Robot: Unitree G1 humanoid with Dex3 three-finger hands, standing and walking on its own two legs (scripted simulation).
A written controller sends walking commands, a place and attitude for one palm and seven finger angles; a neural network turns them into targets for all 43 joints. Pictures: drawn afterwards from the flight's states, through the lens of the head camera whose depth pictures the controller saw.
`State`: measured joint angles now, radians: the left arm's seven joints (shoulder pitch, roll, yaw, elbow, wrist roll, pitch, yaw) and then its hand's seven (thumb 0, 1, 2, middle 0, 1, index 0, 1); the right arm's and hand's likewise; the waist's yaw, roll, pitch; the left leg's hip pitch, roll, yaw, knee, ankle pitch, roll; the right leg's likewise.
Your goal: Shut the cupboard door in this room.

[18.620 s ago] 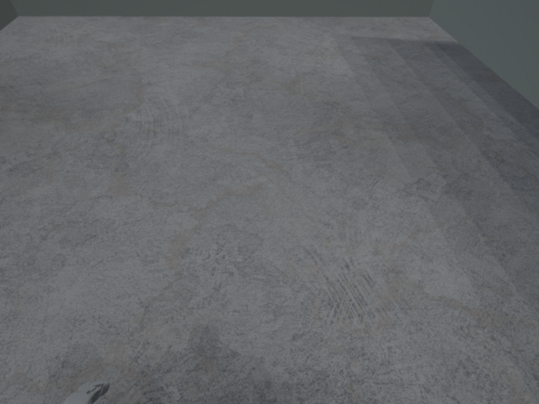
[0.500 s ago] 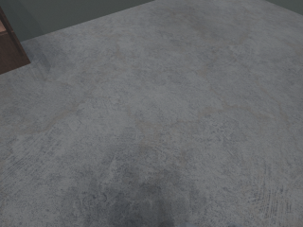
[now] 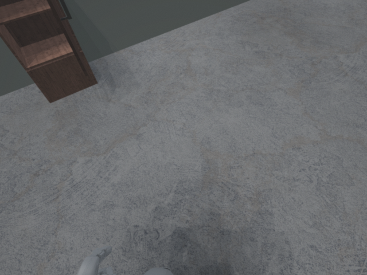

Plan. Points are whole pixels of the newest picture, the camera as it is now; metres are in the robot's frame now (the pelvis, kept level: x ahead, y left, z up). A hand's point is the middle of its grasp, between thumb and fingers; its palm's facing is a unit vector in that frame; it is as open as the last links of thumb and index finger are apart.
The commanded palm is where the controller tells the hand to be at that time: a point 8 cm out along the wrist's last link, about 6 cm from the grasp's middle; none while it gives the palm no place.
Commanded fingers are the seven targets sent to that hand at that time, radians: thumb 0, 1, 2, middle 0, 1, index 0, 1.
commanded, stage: turn or walk to find it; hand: left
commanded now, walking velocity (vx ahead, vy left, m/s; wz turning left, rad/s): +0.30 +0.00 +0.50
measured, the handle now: (60, 5) +1.42 +0.71 +0.02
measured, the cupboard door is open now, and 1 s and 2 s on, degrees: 83 83 83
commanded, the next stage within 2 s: stand and wait in 1.30 s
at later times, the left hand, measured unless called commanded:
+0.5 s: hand out of the picture -0.09 +0.21 -0.16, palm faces +0.38 -0.89 -0.24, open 7.4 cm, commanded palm none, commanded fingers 0.00 0.90 0.90 -0.20 -0.30 -0.20 -0.30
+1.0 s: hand (69, 214) +0.30 +0.36 -0.15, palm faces +0.32 -0.93 -0.19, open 7.4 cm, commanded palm none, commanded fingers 0.00 0.90 0.90 -0.20 -0.30 -0.20 -0.30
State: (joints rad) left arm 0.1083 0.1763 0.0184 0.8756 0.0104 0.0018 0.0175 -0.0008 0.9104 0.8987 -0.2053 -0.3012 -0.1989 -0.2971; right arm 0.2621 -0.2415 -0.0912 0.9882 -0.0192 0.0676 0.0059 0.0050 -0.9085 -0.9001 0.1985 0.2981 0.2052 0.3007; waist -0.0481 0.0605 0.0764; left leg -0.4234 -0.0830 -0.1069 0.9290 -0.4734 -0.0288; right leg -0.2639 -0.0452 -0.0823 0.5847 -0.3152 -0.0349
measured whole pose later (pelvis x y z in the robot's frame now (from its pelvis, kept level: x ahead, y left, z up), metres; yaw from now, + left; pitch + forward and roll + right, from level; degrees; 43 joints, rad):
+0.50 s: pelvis +0.06 +0.05 +0.00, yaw +16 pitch +0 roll +0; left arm 0.46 0.21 0.05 1.09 0.04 -0.04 0.00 0.00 0.91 0.90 -0.20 -0.30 -0.20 -0.30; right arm 0.10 -0.24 -0.06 0.96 -0.03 0.03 0.06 0.01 -0.91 -0.90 0.19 0.30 0.20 0.30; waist 0.09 -0.01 0.05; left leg -0.41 0.09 0.10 0.70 -0.33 -0.02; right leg -0.03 -0.17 -0.35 0.42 -0.36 0.07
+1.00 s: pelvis +0.24 +0.14 +0.00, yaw +22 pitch -1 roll +2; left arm 0.07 0.19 0.04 0.97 0.02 -0.01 -0.03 0.00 0.91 0.90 -0.20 -0.30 -0.19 -0.30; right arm 0.45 -0.16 -0.05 1.14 -0.02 -0.07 -0.02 0.00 -0.92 -0.90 0.20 0.30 0.20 0.30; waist -0.06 -0.02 0.06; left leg 0.09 -0.05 0.07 0.29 -0.36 0.03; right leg -0.59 -0.13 -0.09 0.80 -0.16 0.05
